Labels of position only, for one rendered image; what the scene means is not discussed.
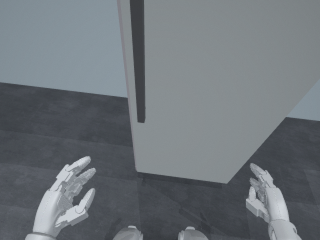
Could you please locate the robot thigh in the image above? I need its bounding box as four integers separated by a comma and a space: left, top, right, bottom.
178, 229, 208, 240
113, 227, 143, 240

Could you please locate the fridge door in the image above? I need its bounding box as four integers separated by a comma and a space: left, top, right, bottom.
120, 0, 320, 184

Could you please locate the handle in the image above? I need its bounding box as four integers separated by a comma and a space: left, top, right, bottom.
129, 0, 146, 123

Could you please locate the left robot thigh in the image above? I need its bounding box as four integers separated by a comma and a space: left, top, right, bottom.
113, 227, 143, 240

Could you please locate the robot right hand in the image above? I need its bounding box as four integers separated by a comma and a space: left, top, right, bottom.
246, 163, 290, 224

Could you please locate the robot left hand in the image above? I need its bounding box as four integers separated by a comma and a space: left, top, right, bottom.
32, 156, 96, 238

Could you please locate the right robot thigh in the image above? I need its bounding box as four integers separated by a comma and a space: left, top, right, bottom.
178, 229, 208, 240

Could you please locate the right robot forearm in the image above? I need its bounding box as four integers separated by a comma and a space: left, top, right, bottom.
268, 219, 302, 240

